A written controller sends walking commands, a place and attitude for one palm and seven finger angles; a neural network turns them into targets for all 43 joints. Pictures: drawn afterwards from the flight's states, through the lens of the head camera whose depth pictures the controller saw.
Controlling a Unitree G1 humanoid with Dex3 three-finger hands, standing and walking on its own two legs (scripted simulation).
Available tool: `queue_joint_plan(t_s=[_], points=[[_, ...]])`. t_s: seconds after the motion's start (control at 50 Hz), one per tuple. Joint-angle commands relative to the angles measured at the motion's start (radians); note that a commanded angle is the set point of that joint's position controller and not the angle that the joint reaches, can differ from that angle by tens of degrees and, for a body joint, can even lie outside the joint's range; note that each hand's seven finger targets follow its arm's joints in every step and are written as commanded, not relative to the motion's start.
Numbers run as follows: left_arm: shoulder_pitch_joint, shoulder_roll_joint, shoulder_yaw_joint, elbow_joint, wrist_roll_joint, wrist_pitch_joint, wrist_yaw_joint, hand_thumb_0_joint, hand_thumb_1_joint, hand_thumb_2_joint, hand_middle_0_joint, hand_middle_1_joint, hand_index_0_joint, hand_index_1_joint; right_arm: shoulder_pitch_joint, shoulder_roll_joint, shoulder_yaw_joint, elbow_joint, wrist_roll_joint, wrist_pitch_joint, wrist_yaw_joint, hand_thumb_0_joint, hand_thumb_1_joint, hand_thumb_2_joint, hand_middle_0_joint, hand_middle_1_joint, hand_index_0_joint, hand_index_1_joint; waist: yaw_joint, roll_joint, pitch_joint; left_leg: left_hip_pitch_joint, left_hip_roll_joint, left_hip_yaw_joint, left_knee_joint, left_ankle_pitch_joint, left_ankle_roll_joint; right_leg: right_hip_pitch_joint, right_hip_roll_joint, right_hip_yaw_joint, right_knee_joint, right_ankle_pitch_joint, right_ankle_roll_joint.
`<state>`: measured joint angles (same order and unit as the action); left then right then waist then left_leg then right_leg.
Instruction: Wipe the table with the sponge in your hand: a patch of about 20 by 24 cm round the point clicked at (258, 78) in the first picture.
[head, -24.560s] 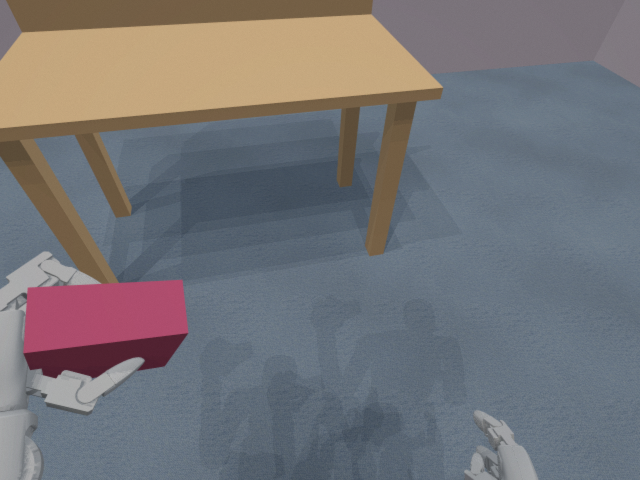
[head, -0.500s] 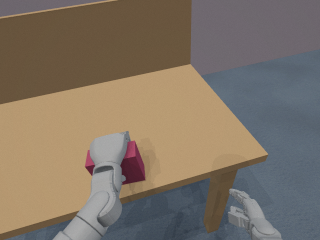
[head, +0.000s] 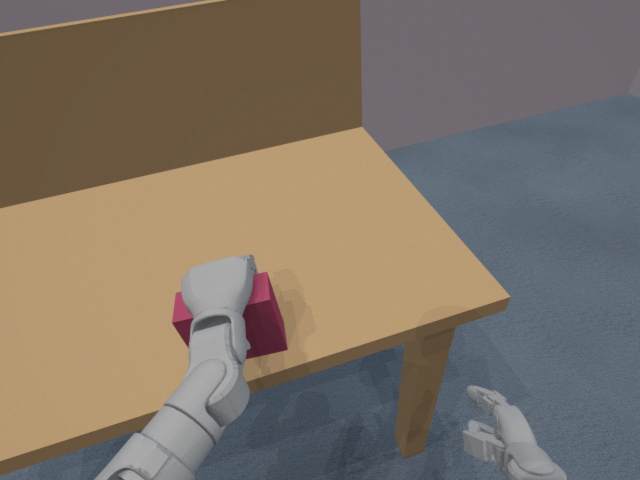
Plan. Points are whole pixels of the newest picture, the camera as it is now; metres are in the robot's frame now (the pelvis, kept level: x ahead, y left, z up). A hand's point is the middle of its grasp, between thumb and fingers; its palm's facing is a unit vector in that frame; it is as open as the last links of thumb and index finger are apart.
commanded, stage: wipe forward along the third lane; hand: left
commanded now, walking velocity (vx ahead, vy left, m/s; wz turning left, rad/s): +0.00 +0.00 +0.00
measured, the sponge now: (237, 330) +0.31 +0.17 +0.02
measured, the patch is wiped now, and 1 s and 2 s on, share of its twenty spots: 0.70 0.75 0.90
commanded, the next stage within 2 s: wipe back along the third lane in 1.36 s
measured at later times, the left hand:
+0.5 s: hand (232, 278) +0.37 +0.19 +0.06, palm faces -0.02 -0.05 -1.00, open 9.6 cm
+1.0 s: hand (227, 254) +0.42 +0.21 +0.06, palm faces -0.05 -0.03 -1.00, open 9.6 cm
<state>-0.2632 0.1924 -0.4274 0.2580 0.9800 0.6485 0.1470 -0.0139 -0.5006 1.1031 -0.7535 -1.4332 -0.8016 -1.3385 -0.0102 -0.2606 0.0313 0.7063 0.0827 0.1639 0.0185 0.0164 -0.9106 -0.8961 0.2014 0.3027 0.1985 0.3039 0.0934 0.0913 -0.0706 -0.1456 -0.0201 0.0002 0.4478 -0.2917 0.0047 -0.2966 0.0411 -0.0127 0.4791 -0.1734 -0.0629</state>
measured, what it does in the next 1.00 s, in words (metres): stands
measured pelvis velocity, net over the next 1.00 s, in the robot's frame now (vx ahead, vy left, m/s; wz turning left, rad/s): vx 0.00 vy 0.00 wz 0.00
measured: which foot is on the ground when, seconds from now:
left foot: down 0.00-1.00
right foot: down 0.00-1.00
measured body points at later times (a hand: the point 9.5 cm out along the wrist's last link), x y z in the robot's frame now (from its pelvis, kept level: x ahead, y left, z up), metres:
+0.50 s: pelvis -0.01 -0.01 +0.00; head -0.01 -0.05 +0.45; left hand +0.36 +0.19 +0.12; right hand +0.17 -0.26 -0.12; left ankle -0.03 +0.12 -0.74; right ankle +0.05 -0.08 -0.74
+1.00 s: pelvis +0.00 +0.00 +0.00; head +0.02 -0.03 +0.45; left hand +0.41 +0.21 +0.12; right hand +0.16 -0.24 -0.13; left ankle -0.03 +0.12 -0.74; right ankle +0.05 -0.08 -0.74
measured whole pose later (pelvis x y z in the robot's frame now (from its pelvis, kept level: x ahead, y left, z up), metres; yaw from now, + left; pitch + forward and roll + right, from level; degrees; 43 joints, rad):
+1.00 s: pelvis +0.00 +0.00 +0.00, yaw +0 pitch +7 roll +1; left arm -0.70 0.27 -0.21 0.86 0.96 0.43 0.20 0.01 -0.52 1.11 -0.77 -1.42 -0.82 -1.33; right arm 0.11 -0.26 0.03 0.74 0.08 0.12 -0.08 0.01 -0.91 -0.90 0.20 0.30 0.20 0.30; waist 0.01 0.06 -0.10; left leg -0.31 -0.02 0.00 0.45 -0.27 0.00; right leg -0.44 0.04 -0.02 0.45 -0.14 -0.06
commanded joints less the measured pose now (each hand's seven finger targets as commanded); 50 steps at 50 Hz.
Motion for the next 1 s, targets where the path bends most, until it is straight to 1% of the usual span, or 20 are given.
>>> queue_joint_plan(t_s=[0.0, 0.02, 0.06, 0.12, 0.2, 0.22, 0.3, 0.32, 0.36, 0.42, 0.48, 0.52, 0.56, 0.62, 0.66, 0.72, 0.74, 0.9, 0.92, 0.98], points=[[-0.324, 0.076, 0.085, 0.024, 0.009, -0.033, 0.026, 0.0, 0.1, 1.3, -1.2, -1.6, -1.2, -1.6, -0.208, -0.089, -0.028, -0.157, 0.008, -0.057, -0.025, 0.0, -0.9, -0.9, 0.2, 0.3, 0.2, 0.3, -0.034, -0.215, -0.093, -0.168, -0.022, 0.003, -0.08, 0.034, 0.038, 0.171, -0.034, 0.109, -0.12, -0.108, -0.001], [-0.339, 0.125, 0.134, 0.039, 0.009, -0.036, 0.03, 0.0, 0.1, 1.3, -1.2, -1.6, -1.2, -1.6, -0.203, -0.093, -0.028, -0.156, 0.007, -0.055, -0.032, 0.0, -0.9, -0.9, 0.2, 0.3, 0.2, 0.3, -0.027, -0.218, -0.1, -0.174, -0.022, -0.001, -0.086, 0.016, 0.038, 0.171, -0.032, 0.124, -0.128, -0.139, -0.003], [-0.398, 0.067, 0.083, 0.079, 0.006, -0.041, 0.028, 0.0, 0.1, 1.3, -1.2, -1.6, -1.2, -1.6, -0.189, -0.086, -0.028, -0.158, 0.01, -0.058, -0.044, 0.0, -0.9, -0.9, 0.2, 0.3, 0.2, 0.3, -0.045, -0.216, -0.113, -0.178, -0.025, 0.011, -0.079, 0.008, 0.039, 0.163, -0.038, 0.104, -0.125, -0.148, 0.004], [-0.383, 0.138, 0.159, 0.164, 0.002, -0.048, 0.029, 0.0, 0.1, 1.3, -1.2, -1.6, -1.2, -1.6, -0.173, -0.097, -0.027, -0.154, 0.007, -0.056, -0.056, 0.0, -0.9, -0.9, 0.2, 0.3, 0.2, 0.3, -0.029, -0.212, -0.123, -0.209, -0.027, 0.005, -0.08, -0.01, 0.033, 0.164, -0.04, 0.124, -0.13, -0.174, 0.002], [-0.429, 0.115, 0.137, 0.191, -0.006, -0.068, 0.031, 0.0, 0.1, 1.3, -1.2, -1.6, -1.2, -1.6, -0.15, -0.097, -0.026, -0.163, 0.007, -0.06, -0.068, 0.0, -0.9, -0.9, 0.2, 0.3, 0.2, 0.3, -0.043, -0.212, -0.156, -0.222, -0.027, 0.013, -0.071, 0.006, 0.033, 0.18, -0.049, 0.121, -0.126, -0.14, 0.008], [-0.418, 0.182, 0.202, 0.21, -0.003, -0.074, 0.035, 0.0, 0.1, 1.3, -1.2, -1.6, -1.2, -1.6, -0.142, -0.103, -0.029, -0.16, 0.004, -0.06, -0.072, 0.0, -0.9, -0.9, 0.2, 0.3, 0.2, 0.3, -0.035, -0.23, -0.161, -0.234, -0.025, 0.005, -0.074, -0.006, 0.033, 0.184, -0.047, 0.139, -0.133, -0.166, 0.007], [-0.467, 0.163, 0.174, 0.245, 0.002, -0.093, 0.038, 0.0, 0.1, 1.3, -1.2, -1.6, -1.2, -1.6, -0.12, -0.103, -0.028, -0.158, 0.004, -0.066, -0.085, 0.0, -0.9, -0.9, 0.2, 0.3, 0.2, 0.3, -0.053, -0.205, -0.14, -0.245, -0.026, 0.015, -0.072, -0.021, 0.032, 0.158, -0.054, 0.133, -0.14, -0.19, 0.012], [-0.467, 0.221, 0.23, 0.252, 0.003, -0.099, 0.042, 0.0, 0.1, 1.3, -1.2, -1.6, -1.2, -1.6, -0.116, -0.108, -0.03, -0.155, 0.001, -0.07, -0.089, 0.0, -0.9, -0.9, 0.2, 0.3, 0.2, 0.3, -0.041, -0.222, -0.16, -0.247, -0.026, 0.008, -0.072, -0.022, 0.033, 0.168, -0.051, 0.146, -0.145, -0.2, 0.012], [-0.511, 0.186, 0.187, 0.264, -0.001, -0.107, 0.044, 0.0, 0.1, 1.3, -1.2, -1.6, -1.2, -1.6, -0.107, -0.104, -0.028, -0.158, 0.004, -0.076, -0.095, 0.0, -0.9, -0.9, 0.2, 0.3, 0.2, 0.3, -0.06, -0.215, -0.148, -0.259, -0.025, 0.017, -0.071, -0.037, 0.033, 0.161, -0.061, 0.138, -0.15, -0.221, 0.02], [-0.523, 0.277, 0.265, 0.312, 0.004, -0.12, 0.052, 0.0, 0.1, 1.3, -1.2, -1.6, -1.2, -1.6, -0.084, -0.115, -0.033, -0.139, 0.0, -0.082, -0.103, 0.0, -0.9, -0.9, 0.2, 0.3, 0.2, 0.3, -0.051, -0.22, -0.178, -0.265, -0.025, 0.011, -0.069, -0.032, 0.03, 0.172, -0.059, 0.157, -0.152, -0.226, 0.018], [-0.542, 0.226, 0.218, 0.342, -0.003, -0.13, 0.052, 0.0, 0.1, 1.3, -1.2, -1.6, -1.2, -1.6, -0.073, -0.111, -0.031, -0.138, 0.004, -0.086, -0.103, 0.0, -0.9, -0.9, 0.2, 0.3, 0.2, 0.3, -0.066, -0.208, -0.172, -0.269, -0.02, 0.016, -0.071, -0.019, 0.029, 0.168, -0.064, 0.136, -0.144, -0.181, 0.022], [-0.545, 0.269, 0.26, 0.362, -0.005, -0.136, 0.054, 0.0, 0.1, 1.3, -1.2, -1.6, -1.2, -1.6, -0.066, -0.117, -0.034, -0.134, 0.002, -0.087, -0.103, 0.0, -0.9, -0.9, 0.2, 0.3, 0.2, 0.3, -0.056, -0.198, -0.192, -0.268, -0.02, 0.01, -0.074, -0.016, 0.029, 0.172, -0.061, 0.138, -0.143, -0.179, 0.019], [-0.575, 0.216, 0.21, 0.374, -0.005, -0.143, 0.053, 0.0, 0.1, 1.3, -1.2, -1.6, -1.2, -1.6, -0.057, -0.111, -0.032, -0.135, 0.005, -0.088, -0.102, 0.0, -0.9, -0.9, 0.2, 0.3, 0.2, 0.3, -0.074, -0.197, -0.184, -0.265, -0.019, 0.018, -0.071, -0.008, 0.03, 0.162, -0.063, 0.118, -0.14, -0.154, 0.024], [-0.59, 0.292, 0.274, 0.411, 0.005, -0.161, 0.059, 0.0, 0.1, 1.3, -1.2, -1.6, -1.2, -1.6, -0.036, -0.122, -0.035, -0.122, 0.0, -0.092, -0.106, 0.0, -0.9, -0.9, 0.2, 0.3, 0.2, 0.3, -0.066, -0.21, -0.205, -0.271, -0.017, 0.009, -0.07, 0.003, 0.03, 0.17, -0.06, 0.129, -0.136, -0.133, 0.021], [-0.614, 0.24, 0.23, 0.424, 0.004, -0.172, 0.06, 0.0, 0.1, 1.3, -1.2, -1.6, -1.2, -1.6, -0.028, -0.115, -0.035, -0.125, 0.003, -0.094, -0.106, 0.0, -0.9, -0.9, 0.2, 0.3, 0.2, 0.3, -0.081, -0.223, -0.196, -0.271, -0.014, 0.015, -0.069, 0.008, 0.033, 0.161, -0.063, 0.108, -0.132, -0.112, 0.027], [-0.639, 0.302, 0.279, 0.457, 0.011, -0.181, 0.068, 0.0, 0.1, 1.3, -1.2, -1.6, -1.2, -1.6, -0.016, -0.122, -0.036, -0.11, 0.0, -0.093, -0.106, 0.0, -0.9, -0.9, 0.2, 0.3, 0.2, 0.3, -0.073, -0.199, -0.222, -0.269, -0.014, 0.01, -0.07, 0.023, 0.029, 0.165, -0.06, 0.111, -0.123, -0.087, 0.023], [-0.651, 0.251, 0.236, 0.455, 0.004, -0.185, 0.066, 0.0, 0.1, 1.3, -1.2, -1.6, -1.2, -1.6, -0.015, -0.113, -0.034, -0.117, 0.002, -0.094, -0.107, 0.0, -0.9, -0.9, 0.2, 0.3, 0.2, 0.3, -0.083, -0.195, -0.23, -0.264, -0.014, 0.018, -0.069, 0.032, 0.032, 0.171, -0.063, 0.099, -0.119, -0.068, 0.027], [-0.728, 0.262, 0.245, 0.543, 0.015, -0.203, 0.08, 0.0, 0.1, 1.3, -1.2, -1.6, -1.2, -1.6, 0.025, -0.117, -0.036, -0.094, -0.002, -0.093, -0.102, 0.0, -0.9, -0.9, 0.2, 0.3, 0.2, 0.3, -0.102, -0.193, -0.242, -0.263, -0.008, 0.013, -0.059, 0.072, 0.032, 0.156, -0.058, 0.077, -0.095, 0.031, 0.026], [-0.711, 0.295, 0.285, 0.557, 0.018, -0.204, 0.082, 0.0, 0.1, 1.3, -1.2, -1.6, -1.2, -1.6, 0.023, -0.121, -0.038, -0.094, -0.003, -0.091, -0.102, 0.0, -0.9, -0.9, 0.2, 0.3, 0.2, 0.3, -0.086, -0.187, -0.249, -0.265, -0.007, 0.007, -0.063, 0.085, 0.031, 0.158, -0.056, 0.075, -0.09, 0.044, 0.021], [-0.767, 0.267, 0.248, 0.567, 0.015, -0.21, 0.083, 0.0, 0.1, 1.3, -1.2, -1.6, -1.2, -1.6, 0.036, -0.116, -0.036, -0.091, -0.003, -0.089, -0.101, 0.0, -0.9, -0.9, 0.2, 0.3, 0.2, 0.3, -0.11, -0.199, -0.246, -0.262, -0.006, 0.014, -0.056, 0.084, 0.034, 0.152, -0.058, 0.068, -0.089, 0.063, 0.028]])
